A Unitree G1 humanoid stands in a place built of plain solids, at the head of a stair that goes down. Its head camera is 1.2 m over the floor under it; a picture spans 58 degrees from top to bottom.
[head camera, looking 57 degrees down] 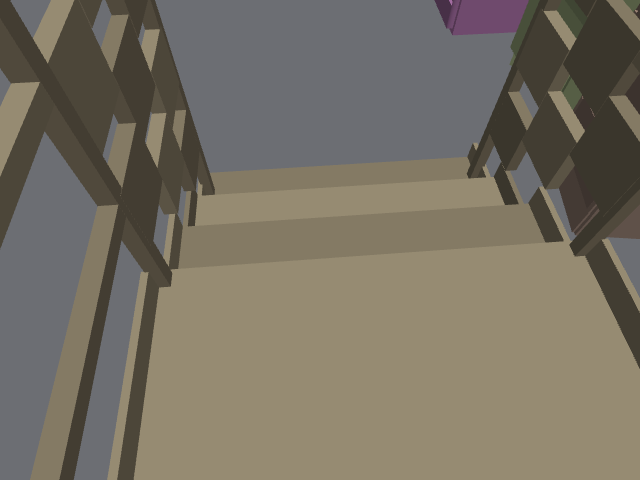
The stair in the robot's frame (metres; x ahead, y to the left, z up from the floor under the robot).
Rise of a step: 0.16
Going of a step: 0.28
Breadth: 1.40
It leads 5 degrees to the left of straight ahead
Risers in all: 4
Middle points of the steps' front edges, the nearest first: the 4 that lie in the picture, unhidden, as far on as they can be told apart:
0.72 -0.17 0.00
1.00 -0.15 -0.16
1.28 -0.13 -0.32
1.56 -0.10 -0.48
